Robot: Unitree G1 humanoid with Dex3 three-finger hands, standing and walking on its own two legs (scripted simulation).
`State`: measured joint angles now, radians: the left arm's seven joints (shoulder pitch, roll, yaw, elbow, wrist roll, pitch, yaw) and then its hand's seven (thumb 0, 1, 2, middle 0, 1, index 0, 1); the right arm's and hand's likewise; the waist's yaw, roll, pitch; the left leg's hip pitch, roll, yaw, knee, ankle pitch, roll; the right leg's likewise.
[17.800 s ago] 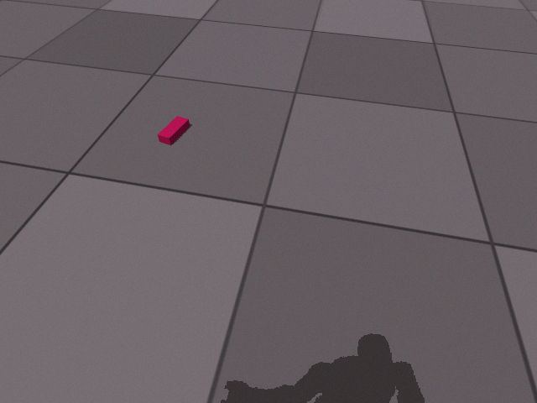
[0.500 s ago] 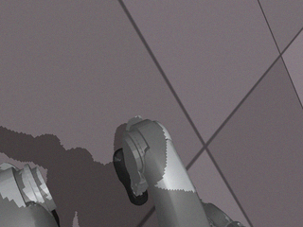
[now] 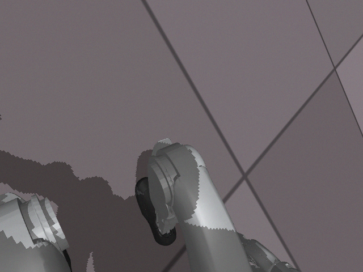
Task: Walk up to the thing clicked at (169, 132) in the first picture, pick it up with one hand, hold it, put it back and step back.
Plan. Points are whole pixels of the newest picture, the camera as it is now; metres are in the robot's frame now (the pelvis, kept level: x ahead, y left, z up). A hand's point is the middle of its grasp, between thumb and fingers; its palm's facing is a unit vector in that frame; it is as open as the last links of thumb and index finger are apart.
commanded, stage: close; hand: left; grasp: from above
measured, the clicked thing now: out of the picture +0.47 +0.33 -0.28
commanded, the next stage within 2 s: settle in 0.50 s
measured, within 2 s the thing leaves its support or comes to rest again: leaves its support in 0.98 s
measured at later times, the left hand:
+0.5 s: hand out of the picture +0.45 +0.32 -0.25, palm faces -0.44 -0.14 -0.89, open 11.1 cm
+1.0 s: hand out of the picture +0.45 +0.33 -0.24, palm faces -0.44 -0.14 -0.89, open 10.9 cm
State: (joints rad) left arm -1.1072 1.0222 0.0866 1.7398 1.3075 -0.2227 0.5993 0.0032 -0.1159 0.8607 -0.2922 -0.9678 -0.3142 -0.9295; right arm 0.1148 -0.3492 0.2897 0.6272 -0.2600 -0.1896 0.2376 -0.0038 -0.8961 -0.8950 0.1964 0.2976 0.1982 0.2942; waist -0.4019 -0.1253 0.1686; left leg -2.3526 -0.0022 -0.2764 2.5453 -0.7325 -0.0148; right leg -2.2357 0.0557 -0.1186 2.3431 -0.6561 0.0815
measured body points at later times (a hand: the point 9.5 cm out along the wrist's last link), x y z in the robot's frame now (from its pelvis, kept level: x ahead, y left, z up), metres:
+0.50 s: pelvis +0.00 +0.00 +0.00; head +0.28 +0.13 +0.32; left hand +0.47 +0.33 -0.20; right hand +0.05 -0.25 -0.05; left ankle +0.06 +0.13 -0.27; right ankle +0.12 -0.14 -0.27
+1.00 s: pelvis +0.00 +0.00 +0.00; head +0.28 +0.14 +0.33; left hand +0.47 +0.34 -0.19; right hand +0.06 -0.26 -0.05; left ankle +0.06 +0.13 -0.27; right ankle +0.12 -0.14 -0.27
